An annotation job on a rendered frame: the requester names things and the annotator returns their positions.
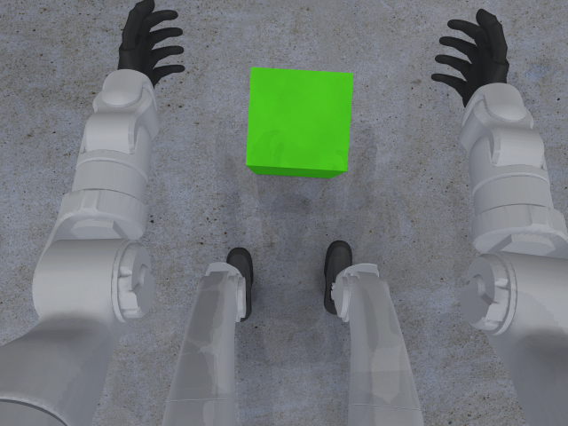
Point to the left robot foot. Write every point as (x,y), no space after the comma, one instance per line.
(241,259)

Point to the left robot hand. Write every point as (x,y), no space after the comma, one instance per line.
(136,51)

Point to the right robot upper arm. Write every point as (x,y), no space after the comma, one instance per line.
(520,302)

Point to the left robot upper arm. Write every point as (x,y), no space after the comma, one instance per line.
(87,292)

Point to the right robot foot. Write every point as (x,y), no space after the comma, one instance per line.
(338,258)

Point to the robot left forearm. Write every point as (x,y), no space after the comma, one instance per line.
(112,170)

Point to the robot right forearm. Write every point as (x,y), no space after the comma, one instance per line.
(514,210)

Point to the robot foot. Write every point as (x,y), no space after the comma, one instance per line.
(338,258)
(241,259)

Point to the carton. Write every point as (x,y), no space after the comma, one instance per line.
(298,122)

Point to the right robot hand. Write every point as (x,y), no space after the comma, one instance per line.
(488,55)

